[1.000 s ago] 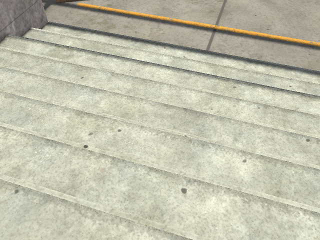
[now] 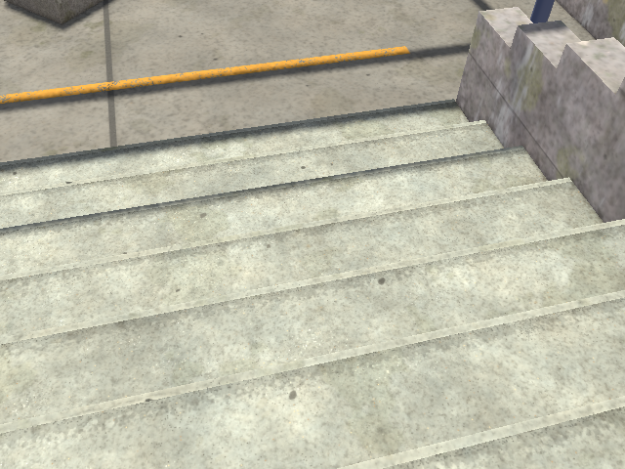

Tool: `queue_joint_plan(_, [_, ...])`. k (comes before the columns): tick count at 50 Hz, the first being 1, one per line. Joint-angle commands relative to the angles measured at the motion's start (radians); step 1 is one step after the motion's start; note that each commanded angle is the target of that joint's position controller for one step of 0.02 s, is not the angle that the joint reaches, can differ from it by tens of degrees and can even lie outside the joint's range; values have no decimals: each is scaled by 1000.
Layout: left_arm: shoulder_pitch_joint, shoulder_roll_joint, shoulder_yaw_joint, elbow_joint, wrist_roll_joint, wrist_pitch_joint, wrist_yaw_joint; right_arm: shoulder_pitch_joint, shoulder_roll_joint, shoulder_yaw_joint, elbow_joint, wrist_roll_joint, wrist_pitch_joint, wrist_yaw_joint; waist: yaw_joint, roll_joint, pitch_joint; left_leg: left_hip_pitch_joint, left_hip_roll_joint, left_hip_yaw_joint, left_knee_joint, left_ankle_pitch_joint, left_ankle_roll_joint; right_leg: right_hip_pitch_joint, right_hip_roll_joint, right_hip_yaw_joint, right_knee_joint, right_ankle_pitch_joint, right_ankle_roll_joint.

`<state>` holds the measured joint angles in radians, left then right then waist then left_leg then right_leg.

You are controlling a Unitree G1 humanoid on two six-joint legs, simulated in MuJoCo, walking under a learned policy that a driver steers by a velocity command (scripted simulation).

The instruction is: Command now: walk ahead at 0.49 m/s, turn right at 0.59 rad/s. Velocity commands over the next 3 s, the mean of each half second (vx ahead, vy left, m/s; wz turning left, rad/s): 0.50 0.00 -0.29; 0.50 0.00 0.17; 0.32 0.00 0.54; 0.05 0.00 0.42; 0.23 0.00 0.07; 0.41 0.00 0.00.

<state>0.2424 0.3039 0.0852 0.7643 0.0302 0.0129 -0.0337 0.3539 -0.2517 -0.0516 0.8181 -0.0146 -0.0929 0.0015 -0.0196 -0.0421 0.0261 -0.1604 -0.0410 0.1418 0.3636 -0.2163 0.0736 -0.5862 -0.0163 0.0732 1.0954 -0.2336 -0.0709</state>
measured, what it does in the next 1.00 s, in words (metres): goes down: right foot 0.12 m lower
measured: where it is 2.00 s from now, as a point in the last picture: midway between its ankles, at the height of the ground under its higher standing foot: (345, 394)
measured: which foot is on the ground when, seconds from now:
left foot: down 0.00-0.44, up 0.46-1.00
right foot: up 0.00-0.42, down 0.44-1.00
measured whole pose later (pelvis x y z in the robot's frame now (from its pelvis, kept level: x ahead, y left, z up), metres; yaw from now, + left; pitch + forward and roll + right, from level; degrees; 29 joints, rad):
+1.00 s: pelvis +0.52 -0.11 -0.19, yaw +1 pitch -1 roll -3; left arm 0.45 0.19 0.03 1.03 0.05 -0.11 0.05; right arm 0.08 -0.23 -0.05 0.86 -0.03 -0.02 0.07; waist 0.09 0.02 0.03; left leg -0.51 0.06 -0.04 0.53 0.33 0.08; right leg -0.09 0.02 -0.21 0.81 -0.72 -0.03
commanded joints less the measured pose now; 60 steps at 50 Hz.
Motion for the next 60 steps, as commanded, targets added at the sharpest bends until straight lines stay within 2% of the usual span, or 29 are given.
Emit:
queue_joint_plan(1, [7,6,-6,-51,1,12,-17,41,-100,-19,-33,1,-13,-4,20,105,4,56,286,-165,-162,410,103,-106,-29,16,-26,124,11])
queue_joint_plan(6, [-71,2,-11,-33,14,2,-13,146,-99,-8,15,-9,-12,-2,-3,99,19,99,283,-91,-73,430,101,-150,-12,11,-87,328,-21])
queue_joint_plan(11, [-321,5,-8,-86,24,-32,-3,305,-106,-9,92,-19,-30,-20,-90,130,114,330,328,-160,-6,304,104,-411,-11,52,-247,373,-25])
queue_joint_plan(13, [-372,-1,-16,-103,13,-44,-11,261,-92,-2,98,-24,-37,-27,-72,92,148,243,305,-108,9,226,87,-305,-33,10,-438,488,-10])
queue_joint_plan(16, [-349,-43,-34,-67,-1,-45,-43,206,-68,14,108,-2,-20,-29,-72,79,144,-1,259,-44,41,89,63,84,-41,-85,-610,707,-20])
queue_joint_plan(18, [-305,-26,-33,-24,1,-39,-37,218,-94,11,127,-14,3,-39,-71,91,148,89,257,-59,139,159,61,105,-58,-80,-680,627,-24])
queue_joint_plan(20, [-138,5,-24,59,15,-47,-6,251,-110,6,154,-25,30,-49,-22,63,70,196,247,-63,420,386,65,228,-39,-118,-765,545,-41])
queue_joint_plan(21, [33,27,-11,138,28,-56,11,267,-115,4,170,-24,49,-51,47,15,-20,130,215,-33,677,387,56,459,-15,-158,-793,572,-47])
queue_joint_plan(22, [202,88,12,202,40,-68,18,290,-105,1,184,-13,55,-50,121,-42,-111,-58,144,-12,1052,68,37,720,-68,-116,-742,629,-65])
queue_joint_plan(23, [259,143,13,216,38,-78,10,420,-12,2,196,26,46,-43,48,-212,-259,-476,47,-85,1465,-718,2,1120,-276,31,-314,1245,-101])
queue_joint_plan(24, [340,166,23,203,-16,-75,1,394,-49,3,148,65,23,-48,125,-162,-453,-610,28,-261,1515,-607,3,1234,-404,205,-296,1281,-192])
queue_joint_plan(25, [315,154,25,195,-28,-63,3,266,-83,-4,110,65,21,-50,155,-136,-420,-700,66,-219,1404,-475,-10,1115,-433,303,-532,694,-226])
queue_joint_plan(26, [189,99,10,179,-15,-57,20,135,-79,1,97,22,27,-44,118,-83,-219,-711,98,-163,1339,-346,-19,861,-373,294,-700,304,-216])
queue_joint_plan(28, [56,21,-21,152,-24,-76,39,120,-90,-12,98,-40,55,-26,12,-6,-67,-500,155,-226,1054,-127,-28,459,-328,250,-774,295,-188])
queue_joint_plan(30, [57,46,-12,185,-18,-99,39,94,-7,5,103,-43,86,-5,-39,-25,18,-361,159,-207,842,-40,-59,233,-254,172,-843,272,-177])
queue_joint_plan(32, [114,53,-6,219,-30,-115,39,39,-15,3,91,-47,93,8,-34,-37,1,-363,156,-187,730,10,-69,266,-233,133,-836,439,-195])
queue_joint_plan(34, [128,38,-5,227,-10,-113,31,47,-15,6,107,-29,93,11,-40,-29,-33,-367,139,-195,713,152,-49,305,-229,75,-808,485,-187])
queue_joint_plan(37, [191,-10,-19,260,-19,-119,36,-98,-43,-8,71,-11,80,17,-9,-7,41,-528,127,-297,585,376,-5,405,-206,58,-795,239,-143])
queue_joint_plan(42, [221,-8,-31,255,-12,-131,64,-267,-41,-14,20,-20,61,41,42,14,80,-500,91,-261,368,637,5,382,-197,-24,-704,-84,-115])
queue_joint_plan(47, [331,0,-36,277,25,-125,80,-466,-7,-2,-53,-11,58,60,169,31,189,-584,99,-202,177,569,-1,466,-233,-7,-537,-166,-118])
queue_joint_plan(51, [351,17,-39,287,12,-100,96,-472,-4,2,-60,-19,41,78,180,23,195,-406,93,-87,64,389,27,442,-250,-45,-398,89,-91])
queue_joint_plan(53, [348,40,-37,292,17,-87,90,-264,-34,-16,25,-26,46,54,96,53,90,-187,19,-5,53,280,59,454,-213,-123,-97,373,-80])
queue_joint_plan(54, [332,49,-36,292,3,-81,85,-78,-50,-29,97,-29,44,43,11,66,-25,75,-22,34,67,345,80,365,-177,-182,143,444,-62])
queue_joint_plan(55, [387,18,-33,288,-10,-84,78,23,-139,-54,118,-37,44,39,-17,177,-153,456,119,-146,272,670,139,26,-116,-228,487,-57,-13])
queue_joint_plan(56, [417,-1,-43,252,-65,-96,69,181,-206,-71,109,-4,52,45,-115,300,-467,859,450,-563,388,864,367,-271,-29,-160,946,-612,48])
queue_joint_plan(57, [197,52,-36,148,-68,-117,63,309,-252,-79,114,15,84,16,-207,211,-534,881,500,-790,143,413,421,-462,-4,-91,936,-483,67])
queue_joint_plan(58, [21,49,-35,101,-43,-121,69,199,-221,-69,89,0,99,-13,-188,122,-321,710,451,-734,22,269,366,-551,-41,-84,794,-363,70])
queue_joint_plan(59, [-24,29,-39,93,-18,-113,74,90,-170,-55,92,0,99,-25,-133,71,-137,479,411,-625,15,422,318,-514,-66,-91,676,-330,79])
queue_joint_plan(60, [17,15,-38,99,9,-92,72,48,-149,-47,75,-5,91,-27,-76,37,-85,282,410,-601,51,616,322,-407,-79,-61,645,-333,75])
Next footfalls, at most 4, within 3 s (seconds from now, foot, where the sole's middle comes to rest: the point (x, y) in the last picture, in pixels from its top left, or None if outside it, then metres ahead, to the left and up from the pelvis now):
0.44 right None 0.40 -0.20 -0.90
1.08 left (305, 411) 0.73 0.01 -1.02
1.50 right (365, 363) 0.87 -0.16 -1.02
1.90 left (305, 399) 0.76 0.01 -1.02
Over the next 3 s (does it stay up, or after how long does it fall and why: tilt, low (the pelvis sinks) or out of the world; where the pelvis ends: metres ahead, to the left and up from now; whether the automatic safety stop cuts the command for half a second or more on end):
stays up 0.98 0.10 -0.37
